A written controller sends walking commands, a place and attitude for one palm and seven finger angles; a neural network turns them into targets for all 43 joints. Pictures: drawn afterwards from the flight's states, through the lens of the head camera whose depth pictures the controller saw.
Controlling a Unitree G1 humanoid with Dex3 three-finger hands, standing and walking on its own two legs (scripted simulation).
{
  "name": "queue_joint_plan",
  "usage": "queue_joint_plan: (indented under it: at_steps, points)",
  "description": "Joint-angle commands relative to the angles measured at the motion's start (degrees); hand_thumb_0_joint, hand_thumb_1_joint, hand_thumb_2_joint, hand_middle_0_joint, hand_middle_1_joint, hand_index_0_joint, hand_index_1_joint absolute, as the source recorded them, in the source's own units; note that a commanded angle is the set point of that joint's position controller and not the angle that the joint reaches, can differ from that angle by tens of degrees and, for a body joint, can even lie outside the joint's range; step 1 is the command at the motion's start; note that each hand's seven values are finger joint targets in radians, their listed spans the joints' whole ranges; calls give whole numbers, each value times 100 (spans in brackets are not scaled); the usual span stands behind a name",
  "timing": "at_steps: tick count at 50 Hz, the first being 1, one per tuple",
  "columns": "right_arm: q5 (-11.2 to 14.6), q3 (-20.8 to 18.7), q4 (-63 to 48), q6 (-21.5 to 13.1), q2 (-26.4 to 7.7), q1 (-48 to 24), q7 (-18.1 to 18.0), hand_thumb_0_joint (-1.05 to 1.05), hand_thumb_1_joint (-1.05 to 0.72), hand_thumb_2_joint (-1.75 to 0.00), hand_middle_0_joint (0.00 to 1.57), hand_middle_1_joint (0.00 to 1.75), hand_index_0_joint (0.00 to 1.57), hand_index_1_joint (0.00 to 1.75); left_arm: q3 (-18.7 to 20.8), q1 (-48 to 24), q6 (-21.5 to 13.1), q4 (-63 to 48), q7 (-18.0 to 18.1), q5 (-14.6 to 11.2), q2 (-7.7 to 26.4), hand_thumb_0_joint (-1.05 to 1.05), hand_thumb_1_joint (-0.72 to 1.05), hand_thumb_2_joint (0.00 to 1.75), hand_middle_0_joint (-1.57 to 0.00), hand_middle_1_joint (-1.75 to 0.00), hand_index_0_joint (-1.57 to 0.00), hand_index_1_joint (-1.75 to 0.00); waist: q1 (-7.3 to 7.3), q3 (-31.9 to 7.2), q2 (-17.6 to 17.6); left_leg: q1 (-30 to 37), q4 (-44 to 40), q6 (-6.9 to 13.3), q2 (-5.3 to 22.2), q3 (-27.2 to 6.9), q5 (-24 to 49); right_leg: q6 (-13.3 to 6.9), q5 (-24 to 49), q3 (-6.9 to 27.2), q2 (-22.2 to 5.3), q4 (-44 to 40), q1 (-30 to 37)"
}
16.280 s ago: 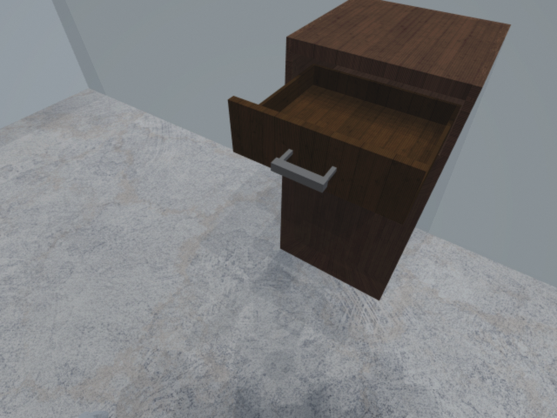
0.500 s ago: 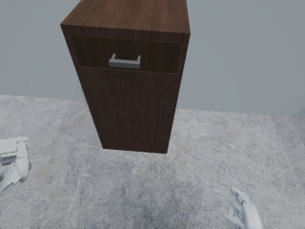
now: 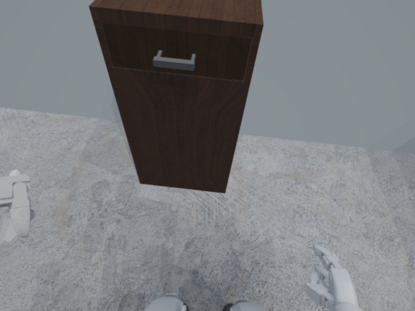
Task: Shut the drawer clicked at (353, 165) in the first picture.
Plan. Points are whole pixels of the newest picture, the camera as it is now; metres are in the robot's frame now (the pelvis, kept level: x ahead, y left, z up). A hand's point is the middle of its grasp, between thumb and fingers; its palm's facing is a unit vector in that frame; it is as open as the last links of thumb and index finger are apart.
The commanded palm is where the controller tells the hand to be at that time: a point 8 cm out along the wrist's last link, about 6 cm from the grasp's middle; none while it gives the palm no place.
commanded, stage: step back with the hand held close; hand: left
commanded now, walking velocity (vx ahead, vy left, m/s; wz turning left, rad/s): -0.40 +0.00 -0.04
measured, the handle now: (175, 59) +0.76 +0.13 +0.06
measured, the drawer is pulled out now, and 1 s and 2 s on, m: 0.00 0.00 0.00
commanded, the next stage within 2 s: stop stepping back and stand still in 0.36 s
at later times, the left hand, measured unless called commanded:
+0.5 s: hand (6, 282) +0.13 +0.22 +0.19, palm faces +0.22 -0.83 -0.51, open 3.2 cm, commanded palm +0.06 +0.27 +0.20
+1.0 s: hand out of the picture +0.04 +0.22 +0.19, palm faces +0.33 -0.81 -0.49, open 3.2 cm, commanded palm -0.02 +0.26 +0.20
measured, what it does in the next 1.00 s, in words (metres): walks backwards: right foot, then left foot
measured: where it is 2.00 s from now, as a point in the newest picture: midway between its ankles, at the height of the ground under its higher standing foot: outside the picture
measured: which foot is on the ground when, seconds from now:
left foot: down 0.00-0.20, up 0.22-0.32, down 0.34-0.62, up 0.64-0.80, down 0.82-1.00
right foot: down 0.00-0.00, up 0.02-0.16, down 0.18-0.38, up 0.40-0.60, down 0.62-1.00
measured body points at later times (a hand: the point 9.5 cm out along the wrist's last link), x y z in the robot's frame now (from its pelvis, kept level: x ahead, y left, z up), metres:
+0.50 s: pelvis -0.09 +0.00 +0.03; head -0.05 +0.01 +0.47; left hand +0.11 +0.26 +0.22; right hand +0.11 -0.23 -0.04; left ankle -0.02 +0.09 -0.72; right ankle -0.09 -0.11 -0.68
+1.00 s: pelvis -0.16 -0.01 +0.02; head -0.19 -0.01 +0.46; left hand +0.01 +0.26 +0.21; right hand -0.06 -0.27 -0.07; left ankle -0.14 +0.11 -0.71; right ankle -0.12 -0.12 -0.72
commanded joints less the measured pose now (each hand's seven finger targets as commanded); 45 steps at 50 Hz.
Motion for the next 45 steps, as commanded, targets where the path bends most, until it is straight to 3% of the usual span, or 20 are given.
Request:
queue_joint_plan:
  at_steps: [1, 4, 7, 9, 10, 12, 15, 17, 19, 23, 28, 29, 30, 31, 32, 35, 38, 41, 44, 45]
  points:
    - [15, -323, -827, -427, -880, -435, -111, 0, -90, -90, 20, 30, 20, 30, 769, 17, -314, -922, 138, -6, 743, 0, 90, 90, -140, -160, -140, -160, 63, -913, 1395, -2191, -2664, 556, 1677, -2012, -3198, -20, -220, 83, 274, 1571, 2619]
    - [15, -406, -713, -539, -851, -353, -93, 0, -90, -90, 20, 30, 20, 30, 831, 84, -324, -779, 121, 12, 770, 0, 90, 90, -140, -160, -140, -160, 108, -664, 1178, -2184, -2762, 616, 2060, -1878, -2981, -13, -1337, -55, 447, 1995, 2512]
    - [-25, -346, -587, -653, -711, -308, -30, 0, -90, -90, 20, 30, 20, 30, 570, 219, -398, -911, 15, -192, 658, 0, 90, 90, -140, -160, -140, -160, 117, -475, 902, -519, -1975, 161, 1575, -1270, -1759, -274, -1618, 60, 83, -164, 1359]
    - [-30, -283, -377, -613, -459, -222, 37, 0, -90, -90, 20, 30, 20, 30, 470, -65, -499, -1063, 20, -295, 841, 0, 90, 90, -140, -160, -140, -160, 0, -858, -206, 1256, -399, -411, 674, -366, -212, -700, -169, 1653, -1041, -1638, -17]
    - [4, -247, -306, -596, -407, -197, 43, 0, -90, -90, 20, 30, 20, 30, 401, -427, -507, -1083, 77, -252, 936, 0, 90, 90, -140, -160, -140, -160, 6, -1188, -769, 1632, 363, -542, 294, -45, 14, -704, 1104, 2002, -1604, -1954, -147]
    - [3, -299, -270, -571, -467, -257, -40, 0, -90, -90, 20, 30, 20, 30, 511, -439, -309, -1011, 157, -181, 1132, 0, 90, 90, -140, -160, -140, -160, 53, -1280, -887, 1006, 1085, -461, 124, -339, -530, -850, 3226, 1875, -1726, -1520, 482]
    - [-46, -119, -287, -422, -418, -374, -157, 0, -90, -90, 20, 30, 20, 30, 397, -330, -133, -771, 103, -145, 945, 0, 90, 90, -140, -160, -140, -160, -9, -1116, -295, 1127, -713, -411, 294, -230, 665, -588, 4190, 998, -1151, -613, 1211]
    - [10, -216, -353, -425, -657, -375, -178, 0, -90, -90, 20, 30, 20, 30, 367, -188, -145, -842, 28, -122, 918, 0, 90, 90, -140, -160, -140, -160, 84, -1599, 846, 2180, -1613, -204, 1120, -694, 4298, -78, 2171, 205, -193, 151, 1124]
    - [-25, -290, -475, -523, -594, -277, -25, 0, -90, -90, 20, 30, 20, 30, 423, 314, -130, -740, -46, -247, 901, 0, 90, 90, -140, -160, -140, -160, 193, -2053, 1353, 2885, -1569, 192, 1953, -1202, 5749, -61, -1563, -57, 131, 1043, 399]
    - [-10, -241, -474, -636, -606, -189, 173, 0, -90, -90, 20, 30, 20, 30, 335, 667, 42, -1214, -73, -367, 725, 0, 90, 90, -140, -160, -140, -160, 166, -1668, 1111, 2654, -1762, 329, 2007, -914, 4867, -51, -1582, -320, 41, 1191, 280]
    - [71, -139, -817, -501, -671, -395, 51, 0, -90, -90, 20, 30, 20, 30, 469, 837, 409, -1029, 120, -362, 836, 0, 90, 90, -140, -160, -140, -160, 147, -823, 1098, 203, -2592, -72, 1294, -439, -1632, -142, -1412, -836, -65, -657, 2237]
    - [64, -146, -874, -414, -632, -476, -8, 0, -90, -90, 20, 30, 20, 30, 505, 708, 454, -971, 151, -326, 946, 0, 90, 90, -140, -160, -140, -160, 111, -584, 532, -15, -1986, -283, 799, -153, -1950, -283, -1801, -446, -284, -1418, 2125]
    - [51, -166, -855, -333, -585, -474, -56, 0, -90, -90, 20, 30, 20, 30, 561, 527, 448, -907, 178, -325, 1072, 0, 90, 90, -140, -160, -140, -160, 52, -471, -448, 491, -382, -486, 256, 52, -1480, -692, -3075, 977, -1146, -2558, 929]
    - [-60, -119, -678, -299, -599, -356, -54, 0, -90, -90, 20, 30, 20, 30, 832, 330, 426, -972, 239, -361, 1299, 0, 90, 90, -140, -160, -140, -160, 83, -469, -776, 786, 751, -484, 217, -204, -750, -1142, -2986, 1874, -2087, -3049, 39]
    - [-3, -81, -553, -334, -516, -290, -72, 0, -90, -90, 20, 30, 20, 30, 571, -130, 435, -1026, 257, -330, 1131, 0, 90, 90, -140, -160, -140, -160, 104, -611, -1062, 535, 1382, -461, 233, -343, -806, -1202, -3035, 1982, -2170, -2883, 225]
    - [25, -110, -351, -402, -589, -156, -200, 0, -90, -90, 20, 30, 20, 30, 154, -170, 486, -432, 295, -244, 663, 0, 90, 90, -140, -160, -140, -160, -39, -593, -737, 1020, 1073, -383, 347, -212, -638, -819, -2990, 827, -1659, -2485, -13]
    - [-13, -66, -265, -566, -627, -188, -280, 0, -90, -90, 20, 30, 20, 30, 3, -155, 429, -466, 329, -129, 603, 0, 90, 90, -140, -160, -140, -160, 12, -482, -144, 1533, -905, -189, 313, -6, -698, -652, -2636, 495, -1390, -1976, 348]
    - [-9, -114, -425, -699, -848, -157, -297, 0, -90, -90, 20, 30, 20, 30, -12, -181, 268, -892, 335, -90, 677, 0, 90, 90, -140, -160, -140, -160, 70, -399, 1044, 1278, -2112, 152, 970, -1127, -923, -270, -1586, -120, -467, -590, 883]
    - [32, -33, -374, -664, -714, -266, -245, 0, -90, -90, 20, 30, 20, 30, 244, -74, 246, -712, 321, 23, 771, 0, 90, 90, -140, -160, -140, -160, 84, -48, 1447, -303, -2883, 234, 1240, -1554, -3058, -123, -1653, -522, -172, 146, 1615]
    - [20, -48, -385, -651, -710, -253, -235, 0, -90, -90, 20, 30, 20, 30, 294, -136, 227, -683, 324, 44, 800, 0, 90, 90, -140, -160, -140, -160, 93, 54, 1255, -521, -2766, 235, 1219, -1455, -2919, -146, -1463, -562, -158, 102, 1831]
